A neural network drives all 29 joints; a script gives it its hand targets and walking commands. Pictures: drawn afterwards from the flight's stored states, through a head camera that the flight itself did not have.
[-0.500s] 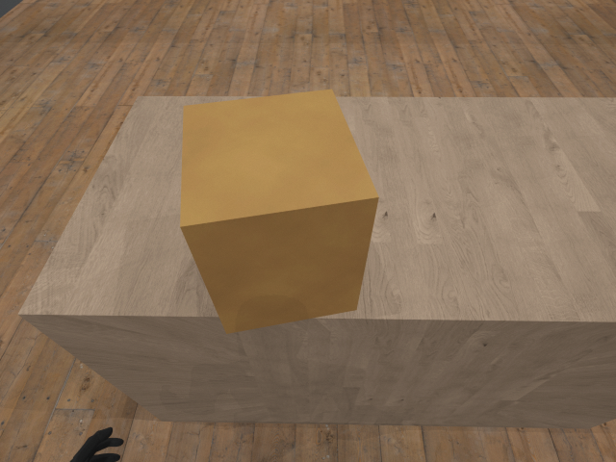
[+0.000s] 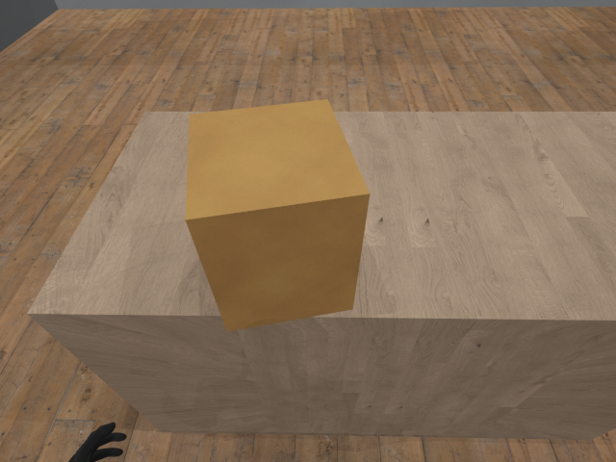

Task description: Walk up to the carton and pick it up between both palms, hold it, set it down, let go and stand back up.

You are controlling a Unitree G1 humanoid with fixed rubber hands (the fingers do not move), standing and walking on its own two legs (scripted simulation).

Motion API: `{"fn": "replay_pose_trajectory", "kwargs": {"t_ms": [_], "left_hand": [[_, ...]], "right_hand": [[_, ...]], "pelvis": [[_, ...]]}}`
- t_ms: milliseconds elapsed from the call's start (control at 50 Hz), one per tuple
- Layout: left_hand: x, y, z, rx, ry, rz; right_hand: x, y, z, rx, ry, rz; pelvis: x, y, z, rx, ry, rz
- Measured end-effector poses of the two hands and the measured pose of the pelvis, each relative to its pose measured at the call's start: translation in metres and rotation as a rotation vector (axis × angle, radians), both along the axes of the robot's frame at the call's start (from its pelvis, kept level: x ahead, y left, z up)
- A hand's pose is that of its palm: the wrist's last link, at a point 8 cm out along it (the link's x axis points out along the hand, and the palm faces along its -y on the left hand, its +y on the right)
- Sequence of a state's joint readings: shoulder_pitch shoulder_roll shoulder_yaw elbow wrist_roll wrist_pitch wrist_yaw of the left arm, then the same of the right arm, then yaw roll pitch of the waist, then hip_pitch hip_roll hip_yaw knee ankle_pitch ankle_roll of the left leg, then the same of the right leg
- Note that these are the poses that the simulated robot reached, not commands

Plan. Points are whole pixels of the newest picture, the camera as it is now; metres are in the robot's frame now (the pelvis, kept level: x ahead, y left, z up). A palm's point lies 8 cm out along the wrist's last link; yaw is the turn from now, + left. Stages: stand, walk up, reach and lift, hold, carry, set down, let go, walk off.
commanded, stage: walk up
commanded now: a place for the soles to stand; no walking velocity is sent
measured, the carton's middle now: (276, 218) +0.44 +0.08 +0.07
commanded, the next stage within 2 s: none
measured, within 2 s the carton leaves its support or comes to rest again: neither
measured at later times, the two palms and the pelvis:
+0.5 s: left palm out of the picture +0.11 +0.39 -0.09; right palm out of the picture +0.09 -0.24 -0.10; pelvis +0.03 +0.06 +0.00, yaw +2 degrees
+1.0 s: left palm out of the picture +0.11 +0.37 -0.08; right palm out of the picture +0.13 -0.26 -0.11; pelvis +0.04 +0.04 +0.00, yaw +3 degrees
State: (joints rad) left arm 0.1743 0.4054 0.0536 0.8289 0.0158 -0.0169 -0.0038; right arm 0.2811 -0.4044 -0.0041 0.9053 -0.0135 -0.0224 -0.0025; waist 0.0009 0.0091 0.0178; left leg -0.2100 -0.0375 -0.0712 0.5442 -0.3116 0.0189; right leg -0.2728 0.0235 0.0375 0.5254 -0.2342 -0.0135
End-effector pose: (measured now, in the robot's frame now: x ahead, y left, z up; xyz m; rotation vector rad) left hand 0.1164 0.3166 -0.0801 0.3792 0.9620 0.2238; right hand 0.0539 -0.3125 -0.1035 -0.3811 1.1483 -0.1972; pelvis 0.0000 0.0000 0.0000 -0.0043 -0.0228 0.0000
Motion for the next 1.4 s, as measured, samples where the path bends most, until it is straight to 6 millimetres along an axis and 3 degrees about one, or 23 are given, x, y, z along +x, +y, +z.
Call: {"fn": "replay_pose_trajectory", "kwargs": {"t_ms": [140, 280, 380, 460, 680, 820, 1040, 1220, 1400], "left_hand": [[-0.009, 0.006, -0.004, 0.007, 0.034, 0.003], [-0.025, 0.045, -0.010, 0.024, 0.084, 0.037], [-0.020, 0.064, -0.015, 0.007, 0.089, 0.053], [-0.009, 0.070, -0.014, 0.005, 0.097, 0.050], [0.006, 0.072, -0.008, 0.020, 0.073, 0.054], [0.013, 0.071, -0.006, 0.019, 0.036, 0.061], [-0.010, 0.050, 0.006, 0.058, 0.079, 0.077], [-0.015, 0.065, -0.004, 0.041, 0.068, 0.083], [-0.006, 0.070, -0.006, 0.029, 0.076, 0.083]], "right_hand": [[-0.004, 0.005, -0.002, 0.003, 0.066, 0.041], [0.003, 0.033, -0.006, -0.002, 0.119, 0.087], [0.017, 0.064, -0.005, 0.015, 0.101, 0.080], [0.034, 0.072, 0.000, 0.017, 0.078, 0.087], [0.066, 0.075, -0.001, 0.046, 0.011, 0.067], [0.076, 0.076, 0.000, 0.042, -0.023, 0.091], [0.074, 0.054, -0.010, 0.083, -0.011, 0.091], [0.060, 0.066, -0.012, 0.053, 0.025, 0.094], [0.068, 0.070, -0.008, 0.041, 0.034, 0.095]], "pelvis": [[0.000, 0.005, 0.000, -0.001, 0.000, 0.002], [0.002, 0.038, -0.003, -0.002, 0.002, 0.033], [0.011, 0.058, -0.003, -0.018, -0.003, 0.043], [0.022, 0.064, 0.000, -0.021, 0.024, 0.039], [0.042, 0.064, -0.001, -0.016, 0.032, 0.043], [0.045, 0.063, -0.002, -0.012, 0.002, 0.052], [0.039, 0.037, 0.000, 0.024, -0.013, 0.064], [0.032, 0.054, -0.004, 0.008, -0.024, 0.070], [0.041, 0.060, -0.002, 0.000, -0.004, 0.070]]}}
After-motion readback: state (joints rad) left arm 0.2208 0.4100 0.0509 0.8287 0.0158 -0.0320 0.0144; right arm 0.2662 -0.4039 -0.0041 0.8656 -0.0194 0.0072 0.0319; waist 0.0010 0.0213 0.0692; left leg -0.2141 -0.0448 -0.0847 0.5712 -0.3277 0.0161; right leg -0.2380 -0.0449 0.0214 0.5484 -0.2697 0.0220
